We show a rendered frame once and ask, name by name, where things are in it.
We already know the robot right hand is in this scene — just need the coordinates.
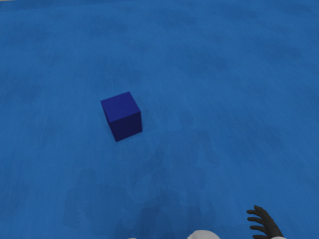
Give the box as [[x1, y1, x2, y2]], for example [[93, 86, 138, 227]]
[[246, 205, 284, 239]]

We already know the carton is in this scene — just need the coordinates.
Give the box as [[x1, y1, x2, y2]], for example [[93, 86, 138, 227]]
[[101, 92, 143, 142]]

